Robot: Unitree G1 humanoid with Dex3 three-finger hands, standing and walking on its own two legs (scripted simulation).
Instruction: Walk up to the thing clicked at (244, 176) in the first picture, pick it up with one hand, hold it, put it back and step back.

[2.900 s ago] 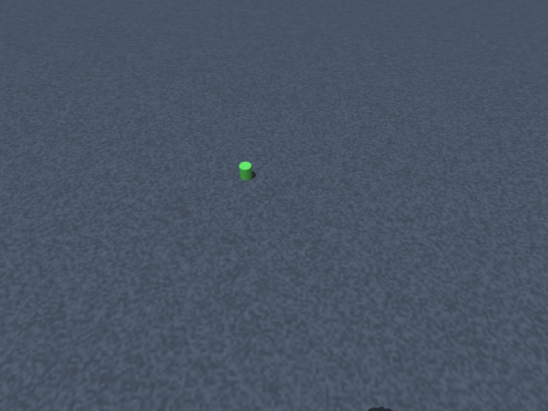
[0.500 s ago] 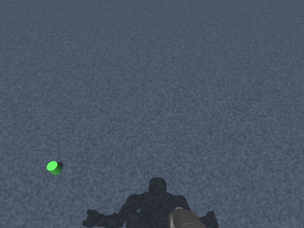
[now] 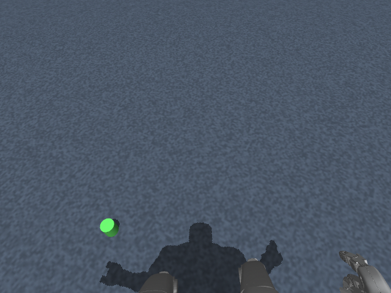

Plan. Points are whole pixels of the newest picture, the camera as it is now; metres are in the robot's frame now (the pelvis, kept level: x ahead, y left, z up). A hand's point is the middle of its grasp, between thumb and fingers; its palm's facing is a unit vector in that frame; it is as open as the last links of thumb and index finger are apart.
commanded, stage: walk up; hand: left
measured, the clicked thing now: (109, 227) +0.46 +0.45 -0.67
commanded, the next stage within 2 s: none
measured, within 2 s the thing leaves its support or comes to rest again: neither
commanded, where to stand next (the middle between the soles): +0.01 +0.40 m, yaw -26 degrees
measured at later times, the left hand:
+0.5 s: hand out of the picture +0.08 +0.56 -0.09, palm faces -0.18 -0.76 -0.63, open 7.4 cm
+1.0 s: hand out of the picture +0.09 +0.67 -0.09, palm faces -0.42 -0.80 -0.43, open 7.4 cm
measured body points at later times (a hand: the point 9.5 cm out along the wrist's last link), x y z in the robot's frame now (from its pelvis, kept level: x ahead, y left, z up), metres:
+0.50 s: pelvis -0.04 +0.25 +0.00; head +0.00 +0.20 +0.44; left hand +0.09 +0.59 -0.05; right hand +0.03 -0.11 -0.11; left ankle -0.01 +0.43 -0.65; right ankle +0.04 +0.01 -0.67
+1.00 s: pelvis -0.08 +0.45 +0.04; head -0.04 +0.42 +0.49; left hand +0.11 +0.71 -0.07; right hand -0.16 +0.13 -0.07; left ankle -0.01 +0.45 -0.67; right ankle -0.17 +0.33 -0.66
